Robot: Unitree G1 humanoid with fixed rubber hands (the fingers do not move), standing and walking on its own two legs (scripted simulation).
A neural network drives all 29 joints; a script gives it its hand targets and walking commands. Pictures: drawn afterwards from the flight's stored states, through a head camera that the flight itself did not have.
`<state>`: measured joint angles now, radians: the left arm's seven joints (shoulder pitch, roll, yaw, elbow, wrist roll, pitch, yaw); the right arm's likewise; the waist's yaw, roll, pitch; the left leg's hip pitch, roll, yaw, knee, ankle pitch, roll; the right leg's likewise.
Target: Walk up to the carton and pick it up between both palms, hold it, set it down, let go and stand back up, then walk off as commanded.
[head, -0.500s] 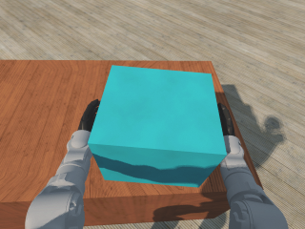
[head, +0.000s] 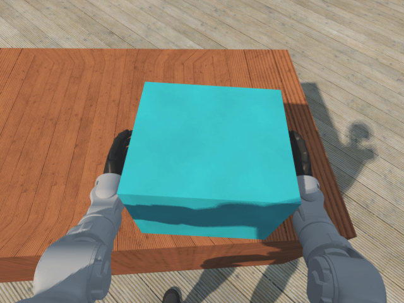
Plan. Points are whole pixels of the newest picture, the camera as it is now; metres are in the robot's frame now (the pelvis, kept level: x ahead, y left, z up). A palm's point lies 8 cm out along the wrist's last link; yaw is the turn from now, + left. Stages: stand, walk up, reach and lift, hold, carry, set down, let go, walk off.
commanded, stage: set down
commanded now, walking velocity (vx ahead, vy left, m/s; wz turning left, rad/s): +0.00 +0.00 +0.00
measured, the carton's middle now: (208, 164) +0.41 +0.01 -0.04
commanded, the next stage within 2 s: none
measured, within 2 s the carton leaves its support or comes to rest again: rests again in 0.18 s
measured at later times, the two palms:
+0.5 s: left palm (119, 173) +0.38 +0.20 -0.04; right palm (296, 172) +0.39 -0.19 -0.02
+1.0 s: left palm (118, 174) +0.38 +0.20 -0.04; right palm (294, 175) +0.38 -0.19 -0.03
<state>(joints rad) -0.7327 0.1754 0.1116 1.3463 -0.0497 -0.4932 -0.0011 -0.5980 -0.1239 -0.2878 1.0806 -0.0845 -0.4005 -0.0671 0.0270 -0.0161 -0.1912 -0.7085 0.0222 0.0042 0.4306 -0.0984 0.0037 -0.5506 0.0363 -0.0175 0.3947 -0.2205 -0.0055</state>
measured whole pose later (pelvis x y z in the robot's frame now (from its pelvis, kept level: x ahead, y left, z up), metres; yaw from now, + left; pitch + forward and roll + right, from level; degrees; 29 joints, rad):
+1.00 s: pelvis -0.03 +0.00 -0.03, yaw -2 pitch +27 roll -3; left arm -0.89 0.20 0.17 1.58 -0.07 -0.65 -0.01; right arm -0.79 -0.17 -0.34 1.33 -0.09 -0.55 -0.03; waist 0.03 0.00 -0.23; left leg -0.98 0.03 0.02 0.67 -0.16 0.02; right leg -0.85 0.04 -0.01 0.68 -0.31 0.00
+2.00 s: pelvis -0.02 +0.02 -0.04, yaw -4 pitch +30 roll -3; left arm -0.83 0.19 0.13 1.50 -0.13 -0.57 0.06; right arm -0.84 -0.23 -0.08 1.46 0.14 -0.54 -0.01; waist 0.05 0.02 -0.27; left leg -1.05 0.05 0.05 0.74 -0.21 0.03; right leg -0.91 0.05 0.02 0.71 -0.33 0.02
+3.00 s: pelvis -0.04 +0.01 -0.03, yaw +1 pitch +19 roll -4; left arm -0.42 0.31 -0.06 1.01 -0.28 -0.43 -0.02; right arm -0.43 -0.31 0.13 1.12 0.44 -0.53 0.08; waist 0.03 0.02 -0.17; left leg -0.89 0.02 -0.02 0.77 -0.21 0.03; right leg -0.72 0.03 -0.05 0.73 -0.35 0.01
